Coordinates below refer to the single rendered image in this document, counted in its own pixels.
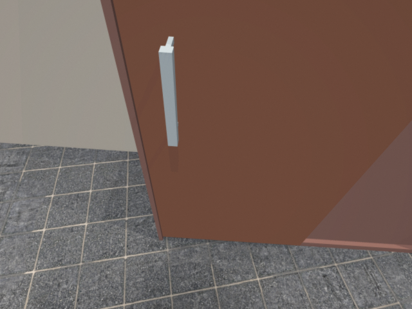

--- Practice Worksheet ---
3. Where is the wardrobe door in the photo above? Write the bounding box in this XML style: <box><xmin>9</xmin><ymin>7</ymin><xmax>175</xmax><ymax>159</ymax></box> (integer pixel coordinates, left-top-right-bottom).
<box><xmin>113</xmin><ymin>0</ymin><xmax>412</xmax><ymax>246</ymax></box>
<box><xmin>307</xmin><ymin>121</ymin><xmax>412</xmax><ymax>245</ymax></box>

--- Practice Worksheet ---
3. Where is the handle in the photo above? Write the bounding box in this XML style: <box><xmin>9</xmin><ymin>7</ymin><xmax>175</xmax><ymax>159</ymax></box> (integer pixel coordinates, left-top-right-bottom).
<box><xmin>158</xmin><ymin>37</ymin><xmax>179</xmax><ymax>147</ymax></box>

